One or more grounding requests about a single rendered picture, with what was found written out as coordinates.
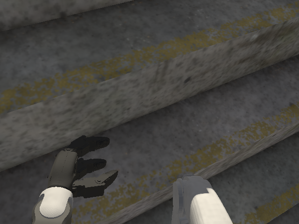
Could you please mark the right robot thigh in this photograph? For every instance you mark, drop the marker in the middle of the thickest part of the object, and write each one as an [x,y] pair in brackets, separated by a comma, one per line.
[194,198]

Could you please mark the left robot hand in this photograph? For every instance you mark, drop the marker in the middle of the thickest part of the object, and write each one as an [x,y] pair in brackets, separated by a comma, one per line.
[68,169]

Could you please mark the robot left forearm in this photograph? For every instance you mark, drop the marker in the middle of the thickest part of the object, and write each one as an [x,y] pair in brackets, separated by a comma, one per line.
[54,206]

